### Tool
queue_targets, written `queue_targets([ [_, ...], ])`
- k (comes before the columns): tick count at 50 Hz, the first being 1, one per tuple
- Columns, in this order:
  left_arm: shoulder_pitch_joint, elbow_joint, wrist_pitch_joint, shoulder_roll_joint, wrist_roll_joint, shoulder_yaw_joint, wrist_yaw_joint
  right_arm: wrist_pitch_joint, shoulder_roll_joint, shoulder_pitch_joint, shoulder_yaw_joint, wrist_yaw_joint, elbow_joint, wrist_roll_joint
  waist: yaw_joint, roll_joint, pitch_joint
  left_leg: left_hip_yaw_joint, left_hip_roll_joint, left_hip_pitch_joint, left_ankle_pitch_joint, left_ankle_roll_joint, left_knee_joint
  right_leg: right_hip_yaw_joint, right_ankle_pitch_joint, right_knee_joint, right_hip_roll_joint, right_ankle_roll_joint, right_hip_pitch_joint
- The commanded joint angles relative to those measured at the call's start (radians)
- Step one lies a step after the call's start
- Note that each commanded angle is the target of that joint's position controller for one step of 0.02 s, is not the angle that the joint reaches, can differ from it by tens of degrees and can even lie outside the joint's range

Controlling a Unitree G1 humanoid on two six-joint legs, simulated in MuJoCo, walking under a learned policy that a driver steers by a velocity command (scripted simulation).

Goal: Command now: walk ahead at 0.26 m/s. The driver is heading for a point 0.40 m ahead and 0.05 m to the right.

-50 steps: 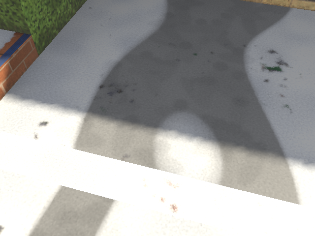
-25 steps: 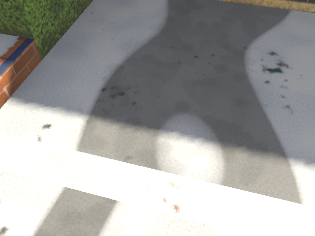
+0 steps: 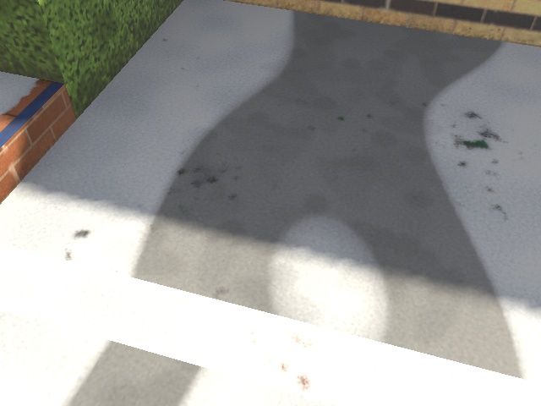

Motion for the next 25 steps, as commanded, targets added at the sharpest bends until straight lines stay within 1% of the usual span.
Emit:
queue_targets([
  [1, 0.055, -0.026, -0.031, 0.163, -0.006, 0.041, 0.0, -0.062, -0.089, -0.179, -0.015, 0.023, -0.107, 0.013, 0.019, -0.123, 0.232, -0.01, 0.072, -0.291, -0.095, 0.019, 0.09, 0.356, -0.061, -0.297, -0.332, -0.199, -0.014],
  [2, 0.057, -0.028, -0.032, 0.157, -0.012, 0.041, -0.006, -0.072, -0.081, -0.176, -0.014, 0.03, -0.111, 0.02, 0.013, -0.11, 0.224, 0.003, 0.074, -0.265, -0.095, 0.023, 0.027, 0.313, 0.012, -0.272, -0.311, -0.181, 0.008],
  [3, 0.04, -0.034, -0.029, 0.16, -0.016, 0.042, -0.011, -0.079, -0.074, -0.147, -0.015, 0.034, -0.102, 0.023, -0.007, -0.099, 0.206, 0.038, 0.054, -0.159, -0.05, 0.023, -0.065, 0.252, 0.06, -0.241, -0.273, -0.156, -0.026],
  [4, 0.012, -0.046, -0.025, 0.168, -0.016, 0.042, -0.017, -0.081, -0.075, -0.064, -0.023, 0.037, -0.071, 0.023, -0.05, -0.098, 0.166, 0.085, 0.005, 0.041, 0.043, 0.021, -0.141, 0.188, 0.16, -0.187, -0.226, -0.132, -0.119],
  [5, -0.001, -0.055, -0.026, 0.177, -0.01, 0.043, -0.021, -0.078, -0.105, 0.058, -0.043, 0.036, -0.027, 0.021, -0.1, -0.096, 0.097, 0.098, -0.042, 0.247, 0.106, 0.024, -0.145, 0.141, 0.359, -0.086, -0.18, -0.112, -0.201],
  [6, -0.042, -0.073, -0.032, 0.164, -0.008, 0.037, -0.024, -0.077, -0.166, 0.215, -0.068, 0.032, 0.008, 0.021, -0.177, -0.012, 0.016, -0.051, 0.046, 0.435, 0.085, 0.07, -0.198, 0.052, 0.495, 0.159, -0.11, -0.064, -0.304],
  [7, -0.042, -0.118, -0.049, 0.09, -0.004, 0.017, -0.023, -0.074, -0.271, 0.359, -0.089, 0.027, 0.019, 0.015, -0.201, 0.259, -0.086, -0.523, 0.304, 0.626, -0.063, 0.213, -0.382, -0.047, 0.257, 0.553, 0.031, 0.021, -0.552],
  [8, -0.079, -0.137, -0.069, 0.082, -0.017, 0.018, -0.023, -0.084, -0.208, 0.339, -0.057, 0.033, 0.025, -0.002, -0.173, 0.248, -0.109, -0.769, 0.408, 0.601, -0.089, 0.263, -0.503, 0.102, -0.099, 0.775, 0.051, 0.008, -0.642],
  [9, -0.101, -0.151, -0.08, 0.106, -0.045, 0.027, -0.032, -0.096, -0.165, 0.237, -0.036, 0.033, -0.004, -0.005, -0.124, 0.173, -0.008, -0.667, 0.411, 0.511, -0.119, 0.24, -0.495, 0.142, -0.061, 0.861, -0.011, -0.027, -0.719],
  [10, -0.111, -0.146, -0.083, 0.118, -0.052, 0.031, -0.036, -0.101, -0.121, 0.159, -0.021, 0.035, -0.032, -0.006, -0.092, 0.109, 0.037, -0.512, 0.367, 0.434, -0.101, 0.193, -0.503, 0.135, 0.034, 0.846, -0.065, -0.054, -0.712],
  [11, -0.117, -0.143, -0.08, 0.113, -0.046, 0.038, -0.034, -0.104, -0.107, 0.112, -0.012, 0.038, -0.045, -0.009, -0.066, 0.073, 0.079, -0.397, 0.328, 0.366, -0.038, 0.157, -0.525, 0.123, 0.116, 0.781, -0.099, -0.063, -0.702],
  [12, -0.115, -0.137, -0.07, 0.124, -0.037, 0.049, -0.032, -0.106, -0.089, 0.093, -0.003, 0.038, -0.049, -0.015, -0.047, 0.08, 0.088, -0.286, 0.281, 0.317, 0.053, 0.119, -0.537, 0.117, 0.166, 0.725, -0.124, -0.066, -0.652],
  [13, -0.097, -0.129, -0.057, 0.118, -0.036, 0.054, -0.034, -0.102, -0.08, 0.101, 0.001, 0.035, -0.045, -0.021, -0.036, 0.099, 0.085, -0.207, 0.252, 0.29, 0.122, 0.099, -0.543, 0.112, 0.196, 0.697, -0.126, -0.063, -0.616],
  [14, -0.098, -0.127, -0.047, 0.103, -0.034, 0.054, -0.038, -0.102, -0.087, 0.128, 0.001, 0.03, -0.037, -0.027, -0.037, 0.098, 0.083, -0.157, 0.24, 0.281, 0.189, 0.097, -0.55, 0.104, 0.221, 0.685, -0.125, -0.056, -0.614],
  [16, -0.145, -0.149, -0.034, 0.091, -0.03, 0.056, -0.041, -0.101, -0.119, 0.166, -0.002, 0.016, -0.026, -0.034, -0.039, 0.071, 0.096, -0.101, 0.245, 0.286, 0.274, 0.111, -0.567, 0.113, 0.276, 0.645, -0.12, -0.035, -0.672],
  [17, -0.182, -0.167, -0.033, 0.088, -0.028, 0.056, -0.041, -0.1, -0.132, 0.172, -0.004, 0.01, -0.027, -0.038, -0.043, 0.059, 0.106, -0.084, 0.254, 0.291, 0.302, 0.117, -0.575, 0.124, 0.309, 0.603, -0.117, -0.025, -0.708],
  [19, -0.251, -0.203, -0.036, 0.083, -0.025, 0.052, -0.046, -0.098, -0.139, 0.158, -0.003, 0.0, -0.041, -0.042, -0.046, 0.055, 0.117, -0.028, 0.25, 0.29, 0.342, 0.112, -0.588, 0.121, 0.389, 0.478, -0.109, -0.013, -0.732],
  [20, -0.286, -0.219, -0.039, 0.08, -0.022, 0.048, -0.05, -0.098, -0.142, 0.151, -0.003, -0.004, -0.05, -0.04, -0.051, 0.06, 0.12, 0.006, 0.241, 0.281, 0.356, 0.105, -0.596, 0.097, 0.436, 0.407, -0.105, -0.011, -0.712],
  [22, -0.368, -0.254, -0.04, 0.069, -0.016, 0.037, -0.063, -0.098, -0.152, 0.177, -0.004, -0.011, -0.053, -0.032, -0.075, 0.056, 0.131, 0.058, 0.245, 0.288, 0.38, 0.1, -0.612, 0.04, 0.494, 0.306, -0.1, -0.011, -0.684],
  [24, -0.438, -0.287, -0.044, 0.05, -0.007, 0.024, -0.076, -0.087, -0.148, 0.217, -0.002, -0.014, -0.04, -0.022, -0.088, 0.03, 0.159, 0.099, 0.244, 0.306, 0.54, 0.096, -0.567, -0.007, 0.495, 0.203, -0.078, -0.022, -0.645],
  [25, -0.457, -0.301, -0.045, 0.045, -0.004, 0.021, -0.084, -0.077, -0.152, 0.238, -0.002, -0.015, -0.033, -0.019, -0.089, 0.035, 0.156, 0.11, 0.251, 0.332, 0.635, 0.095, -0.529, -0.028, 0.475, 0.17, -0.062, -0.029, -0.621],
])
